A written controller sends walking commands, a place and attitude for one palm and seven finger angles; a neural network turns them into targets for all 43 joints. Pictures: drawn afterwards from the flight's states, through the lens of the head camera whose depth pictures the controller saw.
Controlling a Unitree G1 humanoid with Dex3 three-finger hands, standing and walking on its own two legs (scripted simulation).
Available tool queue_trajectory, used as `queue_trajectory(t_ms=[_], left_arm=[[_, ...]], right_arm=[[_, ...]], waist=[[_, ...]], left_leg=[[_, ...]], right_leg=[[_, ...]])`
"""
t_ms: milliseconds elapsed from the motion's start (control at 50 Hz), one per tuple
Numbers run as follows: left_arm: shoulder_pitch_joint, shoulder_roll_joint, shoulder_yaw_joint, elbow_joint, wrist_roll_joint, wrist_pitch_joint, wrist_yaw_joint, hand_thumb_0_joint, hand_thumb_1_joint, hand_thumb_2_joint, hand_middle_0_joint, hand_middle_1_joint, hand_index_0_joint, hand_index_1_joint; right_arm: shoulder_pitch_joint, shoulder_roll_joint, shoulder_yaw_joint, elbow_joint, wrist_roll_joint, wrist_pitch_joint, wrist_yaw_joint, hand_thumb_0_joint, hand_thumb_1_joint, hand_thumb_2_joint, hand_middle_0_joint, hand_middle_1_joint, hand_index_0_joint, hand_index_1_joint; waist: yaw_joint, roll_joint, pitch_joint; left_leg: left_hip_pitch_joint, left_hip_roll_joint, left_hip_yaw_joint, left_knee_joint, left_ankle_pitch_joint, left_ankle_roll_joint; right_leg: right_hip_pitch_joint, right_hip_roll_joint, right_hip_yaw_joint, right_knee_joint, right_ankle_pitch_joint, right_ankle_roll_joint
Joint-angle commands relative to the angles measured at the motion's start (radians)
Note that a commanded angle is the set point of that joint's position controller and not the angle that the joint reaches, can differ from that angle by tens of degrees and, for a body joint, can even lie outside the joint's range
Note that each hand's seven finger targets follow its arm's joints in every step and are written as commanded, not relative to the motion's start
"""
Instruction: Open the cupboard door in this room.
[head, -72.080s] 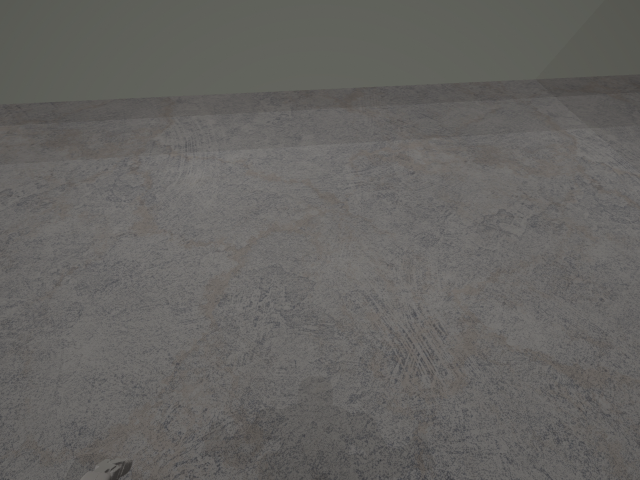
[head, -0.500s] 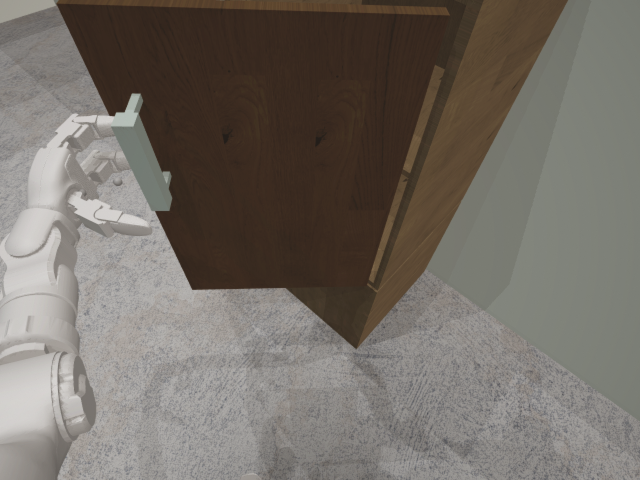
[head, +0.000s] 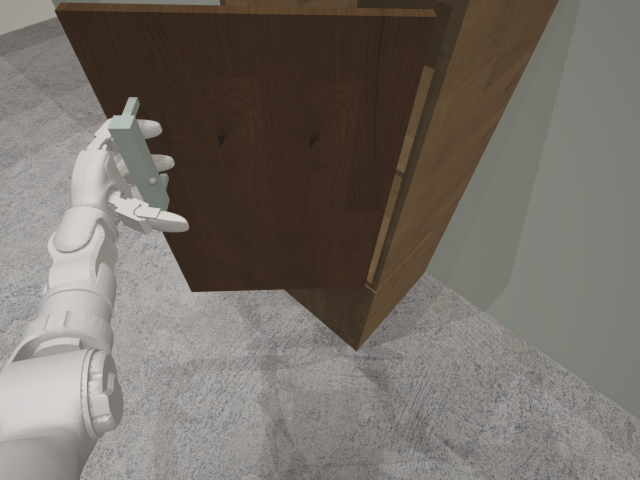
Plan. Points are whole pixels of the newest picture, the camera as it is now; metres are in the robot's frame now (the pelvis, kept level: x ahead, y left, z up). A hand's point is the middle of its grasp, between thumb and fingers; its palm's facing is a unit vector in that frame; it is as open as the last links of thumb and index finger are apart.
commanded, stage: slide the fingers in behind the handle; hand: left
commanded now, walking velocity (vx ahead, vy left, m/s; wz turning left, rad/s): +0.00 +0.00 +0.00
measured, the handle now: (146, 157) +0.51 +0.21 +0.11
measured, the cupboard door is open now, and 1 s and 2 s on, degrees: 45 45 79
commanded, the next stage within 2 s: close the thumb around the handle in 0.40 s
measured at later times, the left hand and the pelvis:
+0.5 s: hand (149, 185) +0.45 +0.20 +0.11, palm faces +0.02 -1.00 +0.00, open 14.0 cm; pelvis -0.01 -0.01 +0.00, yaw +0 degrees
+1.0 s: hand (158, 180) +0.46 +0.19 +0.11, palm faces +0.01 -1.00 -0.01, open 7.5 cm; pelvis +0.00 +0.00 +0.00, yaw +0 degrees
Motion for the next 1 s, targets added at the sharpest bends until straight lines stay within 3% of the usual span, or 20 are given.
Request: queue_trajectory(t_ms=[0, 60, 100, 120, 180, 260, 300, 340, 420, 480, 500, 540, 600, 620, 640, 660, 720, 820, 920, 980], left_arm=[[-0.419, 0.291, 0.065, -0.224, -0.01, -0.074, 0.018, 0.0, -0.5, 0.3, -0.3, -1.2, -0.3, -1.2], [-0.42, 0.318, 0.083, -0.282, -0.003, -0.1, 0.023, 0.0, -0.5, 0.3, -0.3, -1.2, -0.3, -1.2], [-0.424, 0.265, 0.045, -0.304, -0.01, -0.112, 0.02, 0.0, -0.5, 0.3, -0.3, -1.2, -0.3, -1.2], [-0.399, 0.28, 0.058, -0.29, -0.01, -0.11, 0.017, 0.0, -0.5, 0.3, -0.3, -1.2, -0.3, -1.2], [-0.396, 0.22, 0.013, -0.231, -0.027, -0.083, -0.001, 0.0, -0.5, 0.3, -0.3, -1.2, -0.3, -1.2], [-0.414, 0.262, 0.04, -0.178, -0.029, -0.057, -0.012, 0.0, -0.5, 0.3, -0.3, -1.2, -0.3, -1.2], [-0.424, 0.293, 0.054, -0.203, -0.026, -0.07, -0.012, 0.0, -0.5, 0.3, -0.3, -1.2, -0.3, -1.2], [-0.469, 0.272, 0.025, -0.206, -0.02, -0.082, -0.011, 0.0, -0.5, 0.3, -0.3, -1.2, -0.3, -1.2], [-0.49, 0.285, 0.038, -0.214, -0.016, -0.114, -0.006, 0.0, -0.5, 0.3, -0.3, -1.2, -0.3, -1.2], [-0.487, 0.267, 0.028, -0.187, -0.019, -0.106, -0.01, 0.0, -0.5, 0.3, -0.3, -1.2, -0.3, -1.2], [-0.466, 0.294, 0.051, -0.17, -0.016, -0.102, -0.01, 0.0, -0.444, 0.324, -0.304, -1.206, -0.304, -1.206], [-0.502, 0.241, 0.002, -0.176, -0.014, -0.09, -0.01, 0.0, -0.332, 0.372, -0.312, -1.218, -0.312, -1.218], [-0.479, 0.295, 0.049, -0.152, -0.015, -0.08, -0.004, 0.0, -0.164, 0.444, -0.324, -1.236, -0.324, -1.236], [-0.476, 0.322, 0.073, -0.174, -0.012, -0.084, 0.0, 0.0, -0.108, 0.468, -0.328, -1.242, -0.328, -1.242], [-0.483, 0.288, 0.043, -0.2, -0.011, -0.089, 0.0, 0.0, -0.052, 0.492, -0.332, -1.248, -0.332, -1.248], [-0.465, 0.267, 0.039, -0.197, -0.014, -0.091, 0.002, 0.0, 0.004, 0.516, -0.336, -1.254, -0.336, -1.254], [-0.447, 0.269, 0.041, -0.248, -0.009, -0.109, 0.01, 0.0, 0.172, 0.588, -0.348, -1.272, -0.348, -1.272], [-0.447, 0.229, 0.017, -0.198, -0.015, -0.082, 0.014, 0.0, 0.452, 0.708, -0.368, -1.302, -0.368, -1.302], [-0.417, 0.258, 0.044, -0.276, -0.007, -0.086, 0.026, 0.0, 0.732, 0.828, -0.388, -1.332, -0.388, -1.332], [-0.401, 0.206, 0.012, -0.274, -0.01, -0.087, 0.033, 0.0, 0.9, 0.9, -0.4, -1.35, -0.4, -1.35]], right_arm=[[0.073, -0.166, -0.063, -0.094, -0.003, -0.022, -0.012, 0.0, -0.9, -0.9, 0.2, 0.3, 0.2, 0.3], [0.069, -0.162, -0.064, -0.099, -0.002, -0.023, -0.013, 0.0, -0.9, -0.9, 0.2, 0.3, 0.2, 0.3], [0.065, -0.156, -0.065, -0.099, -0.001, -0.025, -0.011, 0.0, -0.9, -0.9, 0.2, 0.3, 0.2, 0.3], [0.066, -0.159, -0.065, -0.094, -0.001, -0.025, -0.01, 0.0, -0.9, -0.9, 0.2, 0.3, 0.2, 0.3], [0.059, -0.158, -0.063, -0.089, 0.007, -0.025, -0.013, 0.0, -0.9, -0.9, 0.2, 0.3, 0.2, 0.3], [0.065, -0.169, -0.064, -0.081, 0.007, -0.025, -0.021, 0.0, -0.9, -0.9, 0.2, 0.3, 0.2, 0.3], [0.063, -0.17, -0.061, -0.087, 0.004, -0.024, -0.022, 0.0, -0.9, -0.9, 0.2, 0.3, 0.2, 0.3], [0.058, -0.163, -0.056, -0.083, 0.006, -0.028, -0.022, 0.0, -0.9, -0.9, 0.2, 0.3, 0.2, 0.3], [0.064, -0.166, -0.061, -0.076, 0.001, -0.035, -0.021, 0.0, -0.9, -0.9, 0.2, 0.3, 0.2, 0.3], [0.065, -0.166, -0.06, -0.072, 0.002, -0.038, -0.018, 0.0, -0.9, -0.9, 0.2, 0.3, 0.2, 0.3], [0.072, -0.172, -0.061, -0.07, 0.001, -0.034, -0.02, 0.0, -0.9, -0.9, 0.2, 0.3, 0.2, 0.3], [0.069, -0.167, -0.06, -0.073, 0.002, -0.036, -0.017, 0.0, -0.9, -0.9, 0.2, 0.3, 0.2, 0.3], [0.079, -0.175, -0.059, -0.074, -0.001, -0.03, -0.019, 0.0, -0.9, -0.9, 0.2, 0.3, 0.2, 0.3], [0.083, -0.176, -0.063, -0.076, -0.001, -0.03, -0.019, 0.0, -0.9, -0.9, 0.2, 0.3, 0.2, 0.3], [0.077, -0.169, -0.062, -0.083, 0.0, -0.031, -0.017, 0.0, -0.9, -0.9, 0.2, 0.3, 0.2, 0.3], [0.079, -0.166, -0.062, -0.085, -0.001, -0.031, -0.015, 0.0, -0.9, -0.9, 0.2, 0.3, 0.2, 0.3], [0.08, -0.166, -0.067, -0.085, -0.004, -0.03, -0.01, 0.0, -0.9, -0.9, 0.2, 0.3, 0.2, 0.3], [0.081, -0.167, -0.067, -0.078, 0.0, -0.023, -0.009, 0.0, -0.9, -0.9, 0.2, 0.3, 0.2, 0.3], [0.083, -0.164, -0.07, -0.087, -0.004, -0.021, -0.005, 0.0, -0.9, -0.9, 0.2, 0.3, 0.2, 0.3], [0.078, -0.157, -0.07, -0.088, -0.004, -0.021, 0.001, 0.0, -0.9, -0.9, 0.2, 0.3, 0.2, 0.3]], waist=[[0.012, 0.009, -0.335], [0.021, 0.055, -0.377], [0.006, 0.064, -0.376], [0.016, 0.074, -0.374], [-0.007, 0.033, -0.301], [-0.005, -0.012, -0.271], [0.003, 0.01, -0.297], [-0.015, 0.022, -0.285], [-0.012, 0.049, -0.342], [-0.014, 0.062, -0.335], [-0.008, 0.028, -0.341], [-0.021, 0.06, -0.335], [-0.011, 0.027, -0.328], [-0.003, 0.017, -0.364], [-0.003, 0.059, -0.376], [0.0, 0.048, -0.375], [0.01, 0.095, -0.405], [-0.012, 0.021, -0.323], [0.016, 0.084, -0.396], [0.007, 0.063, -0.366]], left_leg=[[0.293, -0.026, -0.09, -0.066, 0.304, 0.01], [0.327, -0.025, -0.087, -0.066, 0.323, 0.005], [0.352, -0.025, -0.087, -0.059, 0.335, 0.007], [0.354, -0.024, -0.09, -0.062, 0.333, 0.004], [0.317, -0.025, -0.084, -0.074, 0.268, 0.007], [0.262, -0.031, -0.079, -0.083, 0.211, 0.014], [0.262, -0.034, -0.078, -0.078, 0.225, 0.016], [0.27, -0.032, -0.083, -0.076, 0.215, 0.015], [0.307, -0.03, -0.093, -0.065, 0.227, 0.011], [0.317, -0.028, -0.096, -0.064, 0.23, 0.007], [0.303, -0.028, -0.098, -0.059, 0.241, 0.01], [0.32, -0.027, -0.101, -0.063, 0.238, 0.008], [0.288, -0.03, -0.096, -0.058, 0.256, 0.012], [0.297, -0.027, -0.098, -0.058, 0.279, 0.01], [0.322, -0.028, -0.095, -0.06, 0.295, 0.007], [0.33, -0.026, -0.098, -0.058, 0.3, 0.005], [0.375, -0.022, -0.104, -0.05, 0.353, 0.0], [0.324, -0.022, -0.098, -0.06, 0.308, 0.006], [0.382, -0.02, -0.104, -0.053, 0.411, -0.001], [0.384, -0.017, -0.106, -0.055, 0.39, -0.003]], right_leg=[[0.064, 0.037, 0.038, -0.085, 0.347, -0.006], [0.078, 0.039, 0.045, -0.082, 0.363, -0.007], [0.064, 0.042, 0.042, -0.083, 0.367, -0.008], [0.061, 0.044, 0.042, -0.084, 0.362, -0.009], [0.039, 0.044, 0.04, -0.106, 0.321, -0.005], [0.054, 0.036, 0.049, -0.119, 0.296, -0.001], [0.078, 0.032, 0.055, -0.112, 0.314, -0.004], [0.045, 0.034, 0.055, -0.112, 0.295, -0.001], [0.036, 0.037, 0.054, -0.098, 0.285, -0.004], [0.014, 0.038, 0.047, -0.097, 0.275, -0.005], [0.03, 0.039, 0.045, -0.094, 0.285, -0.006], [-0.002, 0.039, 0.04, -0.093, 0.277, -0.004], [0.028, 0.04, 0.045, -0.093, 0.305, -0.005], [0.045, 0.04, 0.044, -0.084, 0.328, -0.003], [0.039, 0.04, 0.043, -0.082, 0.334, -0.004], [0.031, 0.042, 0.038, -0.082, 0.328, -0.005], [0.018, 0.046, 0.034, -0.071, 0.347, -0.01], [0.011, 0.048, 0.031, -0.087, 0.33, -0.004], [0.033, 0.047, 0.029, -0.068, 0.388, -0.011], [0.012, 0.05, 0.024, -0.075, 0.364, -0.01]])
